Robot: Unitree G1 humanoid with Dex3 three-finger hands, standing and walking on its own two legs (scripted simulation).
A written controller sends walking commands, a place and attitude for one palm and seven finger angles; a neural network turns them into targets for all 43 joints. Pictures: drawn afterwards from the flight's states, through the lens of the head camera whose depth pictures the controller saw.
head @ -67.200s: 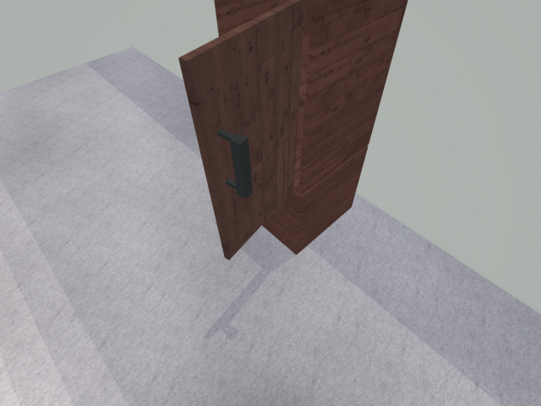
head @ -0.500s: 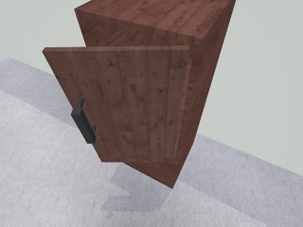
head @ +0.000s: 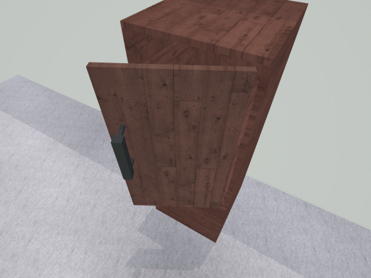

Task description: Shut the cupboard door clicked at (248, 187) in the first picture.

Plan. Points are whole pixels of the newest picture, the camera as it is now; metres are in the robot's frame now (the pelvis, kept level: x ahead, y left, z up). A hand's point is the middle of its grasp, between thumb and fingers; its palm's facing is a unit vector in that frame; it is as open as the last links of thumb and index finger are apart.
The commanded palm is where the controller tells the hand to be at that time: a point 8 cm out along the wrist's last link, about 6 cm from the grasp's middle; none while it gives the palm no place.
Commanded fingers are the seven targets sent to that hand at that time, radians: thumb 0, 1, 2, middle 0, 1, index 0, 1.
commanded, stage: come to a stop and stand still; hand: left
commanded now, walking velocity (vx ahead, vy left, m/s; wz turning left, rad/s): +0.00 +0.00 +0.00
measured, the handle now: (125, 152) +0.41 +0.20 +0.02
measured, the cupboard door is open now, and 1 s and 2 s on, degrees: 28 28 28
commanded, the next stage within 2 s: look again from close up in 0.82 s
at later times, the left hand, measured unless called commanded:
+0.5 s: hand out of the picture -0.04 +0.20 -0.18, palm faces +0.01 -0.98 -0.18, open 7.4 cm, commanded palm none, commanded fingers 0.00 0.90 0.90 -0.20 -0.30 -0.20 -0.30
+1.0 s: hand out of the picture -0.03 +0.20 -0.18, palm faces +0.02 -0.99 -0.17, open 7.4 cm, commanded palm none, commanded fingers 0.00 0.90 0.90 -0.20 -0.30 -0.20 -0.30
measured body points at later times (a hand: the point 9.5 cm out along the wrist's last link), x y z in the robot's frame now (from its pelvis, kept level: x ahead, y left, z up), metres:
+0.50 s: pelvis -0.02 +0.04 +0.00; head +0.00 +0.05 +0.45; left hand -0.03 +0.26 -0.16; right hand -0.04 -0.17 -0.16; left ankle -0.02 +0.07 -0.74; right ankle -0.03 -0.10 -0.74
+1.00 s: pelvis -0.01 +0.05 +0.00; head +0.00 +0.05 +0.45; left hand -0.03 +0.25 -0.16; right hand -0.03 -0.16 -0.16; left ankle -0.02 +0.07 -0.74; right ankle -0.03 -0.10 -0.74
